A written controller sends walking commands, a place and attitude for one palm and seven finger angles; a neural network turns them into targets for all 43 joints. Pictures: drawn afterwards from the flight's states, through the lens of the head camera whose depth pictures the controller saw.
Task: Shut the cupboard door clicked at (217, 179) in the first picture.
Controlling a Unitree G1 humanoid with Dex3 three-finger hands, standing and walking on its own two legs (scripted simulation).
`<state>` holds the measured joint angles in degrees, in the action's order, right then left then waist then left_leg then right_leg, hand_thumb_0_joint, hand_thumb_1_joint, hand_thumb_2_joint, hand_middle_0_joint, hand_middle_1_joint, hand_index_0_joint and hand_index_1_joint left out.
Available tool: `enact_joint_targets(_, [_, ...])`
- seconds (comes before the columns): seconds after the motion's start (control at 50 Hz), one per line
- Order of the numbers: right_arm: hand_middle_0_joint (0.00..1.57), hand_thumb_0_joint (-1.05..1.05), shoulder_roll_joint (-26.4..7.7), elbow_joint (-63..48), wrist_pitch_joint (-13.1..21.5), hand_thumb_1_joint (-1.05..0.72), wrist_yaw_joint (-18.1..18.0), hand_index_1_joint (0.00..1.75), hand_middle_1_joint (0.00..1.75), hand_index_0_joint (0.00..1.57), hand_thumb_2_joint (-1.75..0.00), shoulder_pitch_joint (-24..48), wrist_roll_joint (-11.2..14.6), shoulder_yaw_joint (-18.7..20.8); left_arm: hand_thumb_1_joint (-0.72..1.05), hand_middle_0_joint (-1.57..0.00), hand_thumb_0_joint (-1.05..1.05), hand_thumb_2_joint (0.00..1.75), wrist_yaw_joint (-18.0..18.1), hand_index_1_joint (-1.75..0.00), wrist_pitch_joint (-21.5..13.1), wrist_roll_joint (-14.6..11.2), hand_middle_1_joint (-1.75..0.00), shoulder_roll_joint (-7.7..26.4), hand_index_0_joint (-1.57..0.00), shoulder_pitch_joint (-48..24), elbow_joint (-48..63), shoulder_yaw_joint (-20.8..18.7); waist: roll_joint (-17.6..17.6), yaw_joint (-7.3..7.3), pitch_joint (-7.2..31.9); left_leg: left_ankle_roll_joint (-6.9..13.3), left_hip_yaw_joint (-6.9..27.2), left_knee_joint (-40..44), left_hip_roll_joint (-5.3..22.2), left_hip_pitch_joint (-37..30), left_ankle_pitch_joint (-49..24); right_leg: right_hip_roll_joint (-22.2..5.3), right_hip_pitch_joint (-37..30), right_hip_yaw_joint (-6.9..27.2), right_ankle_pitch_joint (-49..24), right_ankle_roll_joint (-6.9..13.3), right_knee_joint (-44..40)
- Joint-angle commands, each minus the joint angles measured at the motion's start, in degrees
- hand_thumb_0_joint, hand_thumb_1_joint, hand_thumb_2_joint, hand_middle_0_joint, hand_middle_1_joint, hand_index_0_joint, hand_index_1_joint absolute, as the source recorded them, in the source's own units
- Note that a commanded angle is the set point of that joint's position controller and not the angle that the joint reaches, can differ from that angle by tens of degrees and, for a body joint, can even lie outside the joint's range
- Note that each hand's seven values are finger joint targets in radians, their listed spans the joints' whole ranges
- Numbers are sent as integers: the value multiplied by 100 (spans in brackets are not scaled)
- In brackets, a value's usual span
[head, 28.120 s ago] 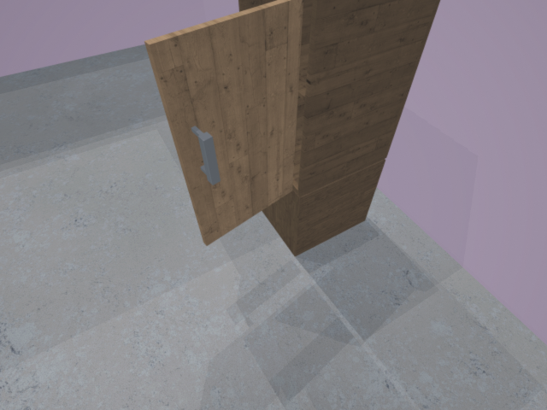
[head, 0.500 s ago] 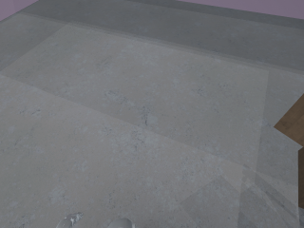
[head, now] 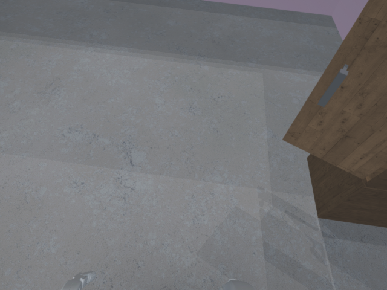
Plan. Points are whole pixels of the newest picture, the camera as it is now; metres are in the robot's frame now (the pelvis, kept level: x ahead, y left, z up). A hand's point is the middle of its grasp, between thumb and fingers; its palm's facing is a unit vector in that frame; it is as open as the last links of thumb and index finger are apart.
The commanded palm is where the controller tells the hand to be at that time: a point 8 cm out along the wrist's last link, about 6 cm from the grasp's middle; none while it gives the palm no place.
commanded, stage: turn to face it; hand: left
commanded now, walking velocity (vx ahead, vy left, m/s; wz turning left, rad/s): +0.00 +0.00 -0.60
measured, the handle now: (333, 85) +0.70 -0.40 +0.00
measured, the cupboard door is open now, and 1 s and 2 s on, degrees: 65 65 65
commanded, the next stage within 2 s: take the last steps up to it in 0.80 s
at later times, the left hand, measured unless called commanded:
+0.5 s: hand (123, 272) +0.17 +0.18 -0.18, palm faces -0.25 -0.95 -0.20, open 7.4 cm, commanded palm none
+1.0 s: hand (160, 241) +0.24 +0.09 -0.16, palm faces -0.48 -0.84 -0.25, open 7.4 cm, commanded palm none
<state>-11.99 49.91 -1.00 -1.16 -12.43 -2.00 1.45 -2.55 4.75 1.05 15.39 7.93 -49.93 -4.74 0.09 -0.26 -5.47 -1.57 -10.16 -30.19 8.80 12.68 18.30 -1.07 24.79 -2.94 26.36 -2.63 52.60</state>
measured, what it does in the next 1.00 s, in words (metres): steps on the spot, turning right: right foot, then left foot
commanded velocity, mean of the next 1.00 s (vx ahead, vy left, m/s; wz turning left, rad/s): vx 0.04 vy -0.02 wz -0.43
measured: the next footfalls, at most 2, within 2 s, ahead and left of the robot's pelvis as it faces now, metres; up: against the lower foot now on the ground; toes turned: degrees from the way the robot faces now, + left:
right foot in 0.10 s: +0.04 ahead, -0.14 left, +0.00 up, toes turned -8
left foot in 0.48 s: +0.13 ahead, +0.10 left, +0.00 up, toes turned -13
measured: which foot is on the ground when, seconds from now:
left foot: down 0.00-0.10, up 0.12-0.46, down 0.48-0.88, up 0.90-1.00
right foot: up 0.00-0.08, down 0.10-0.48, up 0.50-0.86, down 0.88-1.00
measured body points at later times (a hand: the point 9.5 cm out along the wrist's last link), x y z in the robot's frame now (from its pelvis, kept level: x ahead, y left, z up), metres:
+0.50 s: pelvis +0.04 +0.00 -0.01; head +0.10 +0.01 +0.43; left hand +0.18 +0.23 -0.17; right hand +0.09 -0.29 -0.13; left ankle +0.09 +0.10 -0.74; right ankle -0.01 -0.13 -0.73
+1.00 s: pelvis +0.06 -0.03 -0.01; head +0.08 -0.06 +0.44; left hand +0.26 +0.14 -0.14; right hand -0.06 -0.26 -0.16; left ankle +0.08 +0.10 -0.68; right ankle -0.02 -0.12 -0.74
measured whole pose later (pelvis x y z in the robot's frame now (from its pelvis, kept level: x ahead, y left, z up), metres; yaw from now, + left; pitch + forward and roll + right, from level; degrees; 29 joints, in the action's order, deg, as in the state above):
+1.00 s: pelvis +0.06 -0.03 -0.01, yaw -28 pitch +1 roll -1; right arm -14.8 56.7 -3.9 -1.0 -15.3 -1.2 3.2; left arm -0.4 1.3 1.2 10.9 9.1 -52.5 -1.9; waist -3.7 -2.3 -2.9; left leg -3.4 -4.1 -59.5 5.0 25.0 28.5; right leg 0.1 13.1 -2.3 18.2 0.7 30.2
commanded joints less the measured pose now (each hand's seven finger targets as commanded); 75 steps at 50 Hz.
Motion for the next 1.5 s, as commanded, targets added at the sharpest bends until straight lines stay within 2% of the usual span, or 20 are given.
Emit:
enact_joint_targets(0.0, [20, 0, -1404, -251, 59, -90, -36, 30, 30, 20, -90, -243, 12, 419, 90, -20, 0, 90, -8, -30, -211, -15, -30, 210, -20, -242, 573, -35, -1451, -165, 848, 639, 421, 275, 1152, -825, -3321, 122, -416, -362, -357, 100, -1257])
enact_joint_targets(0.04, [20, 0, -1411, -287, 48, -90, -5, 30, 30, 20, -90, -52, 71, 443, 90, -20, 0, 90, 18, -30, -278, 5, -30, 448, -20, 372, 382, -98, -883, 199, 1016, 245, 122, -609, 936, -163, -2623, 107, -1648, -294, -1657, 255, -2575])
enact_joint_targets(0.08, [20, 0, -726, -754, 14, -90, 30, 30, 30, 20, -90, 536, 138, 256, 90, -20, 0, 90, 189, -30, -384, 33, -30, 1552, -20, 1247, 102, -308, 1925, 670, 989, -344, -37, -3101, -446, 2216, 2008, -2081, -2828, 2684, -5358, 1282, -3121])
enact_joint_targets(0.12, [20, 0, -831, -653, -104, -90, -50, 30, 30, 20, -90, 523, 160, 241, 90, -20, 0, 90, 287, -30, -374, -36, -30, 1296, -20, 925, 170, -247, 1149, 438, 770, -286, 1052, -3968, -208, 2467, 1498, -1942, -2237, 2398, -4204, 1589, -3311])
enact_joint_targets(0.2, [20, 0, -815, -407, -90, -90, 17, 30, 30, 20, -90, 305, 111, 240, 90, -20, 0, 90, 339, -30, -403, -15, -30, 879, -20, 121, 416, -118, 1034, 33, 937, -426, 958, -3347, -251, 1990, 576, -1189, -1860, 1542, -4340, 1301, -3044])
enact_joint_targets(0.42, [20, 0, -802, -298, 47, -90, -34, 30, 30, 20, -90, -203, 182, 247, 90, -20, 0, 90, 279, -30, -298, -18, -30, 954, -20, -70, 395, -159, 775, -255, 978, -277, 784, 344, -674, -303, -695, -708, -667, 2074, -3044, 812, -2436])
enact_joint_targets(0.46, [20, 0, -1715, -325, 132, -90, -51, 30, 30, 20, -90, -461, 76, 396, 90, -20, 0, 90, 218, -30, -271, -99, -30, 374, -20, 297, 512, -25, -1915, -218, 1257, 618, 3047, 1241, 1580, -1233, -1955, 512, 643, 741, 599, 154, -341])
enact_joint_targets(0.48, [20, 0, -1729, -358, 89, -90, -85, 30, 30, 20, -90, -500, 18, 370, 90, -20, 0, 90, 221, -30, -255, -40, -30, 553, -20, 147, 535, -59, -1499, -304, 1135, 1116, 3161, 1244, 1971, -832, -2306, 325, 611, 698, 1127, 141, 797])
enact_joint_targets(0.54, [20, 0, -1268, -489, 136, -90, -143, 30, 30, 20, -90, 66, -4, 233, 90, -20, 0, 90, 126, -30, -199, 27, -30, 529, -20, 216, 320, -142, -1200, 3, 747, 971, 1944, 1114, 1240, -437, -2884, 61, 735, 614, 328, -14, 1686])
enact_joint_targets(0.8, [20, 0, -1288, 71, 58, -90, -48, 30, 30, 20, -90, -361, 41, 364, 90, -20, 0, 90, 119, -30, -241, -5, -30, 177, -20, 198, 185, 37, -1137, -2, 943, 657, 728, 293, 972, -410, -2930, 135, -1181, -220, -1062, 178, -2108])
enact_joint_targets(0.82, [20, 0, -1229, 59, 48, -90, -33, 30, 30, 20, -90, -263, 83, 367, 90, -20, 0, 90, 139, -30, -276, 14, -30, 341, -20, 530, 74, -9, -730, 167, 999, 398, 544, -102, 778, -1, -2224, -21, -1814, -9, -1806, 250, -2833])
enact_joint_targets(0.86, [20, 0, -559, -245, 3, -90, 5, 30, 30, 20, -90, 54, 138, 210, 90, -20, 0, 90, 268, -30, -387, 71, -30, 1285, -20, 954, -114, -162, 1681, 403, 811, -206, 78, -2248, -496, 1881, 1821, -2150, -2447, 2393, -4249, 1209, -3455])
enact_joint_targets(0.88, [20, 0, -669, -171, -98, -90, -43, 30, 30, 20, -90, 45, 156, 187, 90, -20, 0, 90, 311, -30, -391, 14, -30, 1234, -20, 987, -119, -103, 1232, 409, 900, -132, 799, -2888, -386, 1765, 1825, -2237, -1993, 2243, -3915, 1590, -3475])
enact_joint_targets(0.98, [20, 0, -716, 88, -13, -90, 63, 30, 30, 20, -90, -94, 42, 231, 90, -20, 0, 90, 330, -30, -470, 2, -30, 607, -20, 301, -31, -10, 1283, 15, 686, -307, 701, -3159, -263, 2081, 642, -1177, -2019, 1195, -2555, 1332, -3585])
enact_joint_targets(1.12, [20, 0, -477, 267, 189, -90, 55, 30, 30, 20, -90, -573, 21, 213, 90, -20, 0, 90, 183, -30, -482, 21, -30, 764, -20, 216, -245, -82, 695, -261, 375, -228, 113, -148, -647, -16, -128, -840, -735, 1339, -475, 1225, -3358])
enact_joint_targets(1.14, [20, 0, -612, 409, 248, -90, 12, 30, 30, 20, -90, -1000, 13, 235, 90, -20, 0, 90, 155, -30, -466, -23, -30, 597, -20, 174, -230, -45, 290, -452, 501, -213, 197, 444, -554, -902, -428, -595, -172, 1161, -274, 1004, -2849])
enact_joint_targets(1.18, [20, 0, -1638, 607, 336, -90, -99, 30, 30, 20, -90, -2036, -117, 452, 90, -20, 0, 90, 73, -30, -445, -32, -30, 1, -20, 54, 72, 88, -2218, -829, 646, 635, 3790, 1903, 2008, -1702, 1510, 412, 1565, 105, 805, 387, 170])
enact_joint_targets(1.2, [20, 0, -1713, 566, 304, -90, -128, 30, 30, 20, -90, -1887, -78, 430, 90, -20, 0, 90, 39, -30, -418, 74, -30, 290, -20, -323, 214, 27, -1250, -769, 269, 971, 3917, 2212, 2361, -1123, 1914, -67, 1729, 668, 579, 454, 961])
enact_joint_targets(1.34, [20, 0, -1019, 501, 456, -90, -120, 30, 30, 20, -90, -1090, -37, 267, 90, -20, 0, 90, -144, -30, -338, 74, -30, 5, -20, -13, -186, 17, -982, -214, 83, 619, 1008, 1875, 1207, -724, -881, -374, 1317, 269, -1129, 119, 754])
enact_joint_targets(1.48, [20, 0, -1072, 735, 376, -90, -25, 30, 30, 20, -90, -1179, -49, 360, 90, -20, 0, 90, -142, -30, -390, 56, -30, -51, -20, -452, -132, 82, -1156, -279, -47, 560, 384, 1640, 1143, -366, -1233, -232, 249, -323, -1545, 153, -1303])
